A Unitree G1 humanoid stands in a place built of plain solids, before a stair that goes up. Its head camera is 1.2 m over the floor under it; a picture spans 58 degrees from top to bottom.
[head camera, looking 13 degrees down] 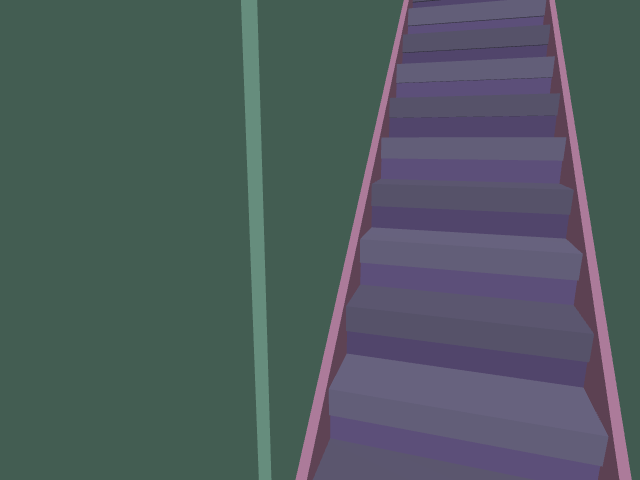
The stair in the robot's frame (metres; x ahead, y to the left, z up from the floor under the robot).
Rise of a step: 0.20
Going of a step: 0.23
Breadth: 0.80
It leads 17 degrees to the right of straight ahead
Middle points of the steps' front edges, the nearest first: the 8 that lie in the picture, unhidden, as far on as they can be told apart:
1.16 -0.41 0.41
1.37 -0.48 0.61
1.59 -0.55 0.81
1.81 -0.61 1.01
2.03 -0.68 1.21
2.25 -0.75 1.41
2.48 -0.81 1.62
2.70 -0.88 1.82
